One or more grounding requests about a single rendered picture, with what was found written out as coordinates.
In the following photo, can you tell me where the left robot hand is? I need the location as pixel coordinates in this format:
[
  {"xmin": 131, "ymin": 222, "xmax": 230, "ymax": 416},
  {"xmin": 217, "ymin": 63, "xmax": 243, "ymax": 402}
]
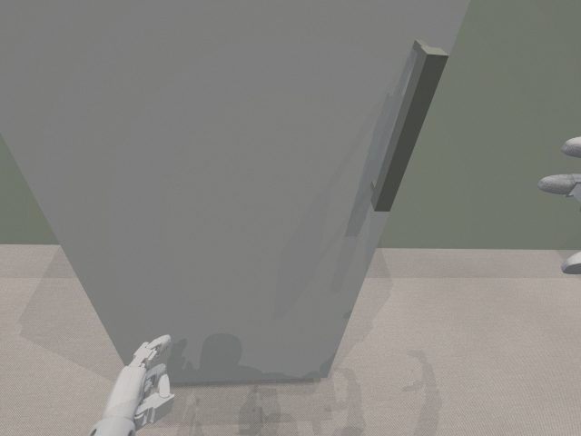
[{"xmin": 102, "ymin": 334, "xmax": 174, "ymax": 431}]

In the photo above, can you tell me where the fridge door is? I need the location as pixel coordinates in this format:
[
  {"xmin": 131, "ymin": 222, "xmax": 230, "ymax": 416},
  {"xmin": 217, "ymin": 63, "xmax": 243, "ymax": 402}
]
[{"xmin": 0, "ymin": 0, "xmax": 470, "ymax": 383}]

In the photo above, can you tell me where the handle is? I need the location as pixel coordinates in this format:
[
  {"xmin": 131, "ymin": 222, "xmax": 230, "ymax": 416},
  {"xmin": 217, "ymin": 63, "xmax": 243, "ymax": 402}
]
[{"xmin": 370, "ymin": 40, "xmax": 448, "ymax": 212}]

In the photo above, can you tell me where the robot left forearm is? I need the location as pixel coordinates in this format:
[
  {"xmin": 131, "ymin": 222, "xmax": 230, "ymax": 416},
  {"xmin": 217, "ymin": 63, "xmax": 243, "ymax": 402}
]
[{"xmin": 88, "ymin": 416, "xmax": 136, "ymax": 436}]

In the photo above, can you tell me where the right robot hand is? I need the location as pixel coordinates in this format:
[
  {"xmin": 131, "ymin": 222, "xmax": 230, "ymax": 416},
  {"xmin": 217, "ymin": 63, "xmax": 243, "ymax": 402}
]
[{"xmin": 537, "ymin": 137, "xmax": 581, "ymax": 274}]

